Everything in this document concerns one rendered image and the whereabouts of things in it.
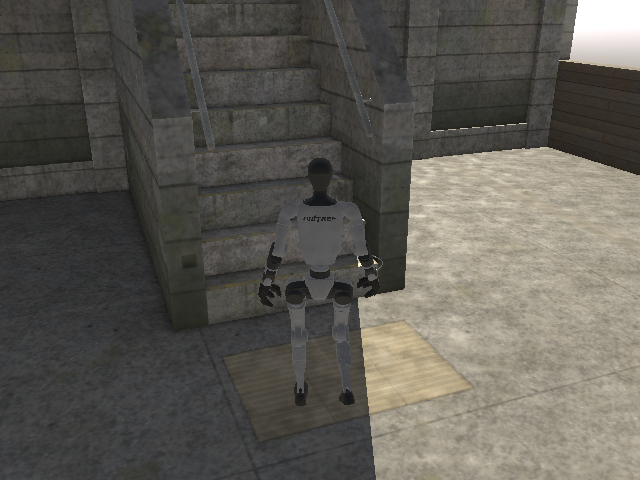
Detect stairs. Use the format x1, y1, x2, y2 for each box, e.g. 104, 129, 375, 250
168, 0, 378, 325

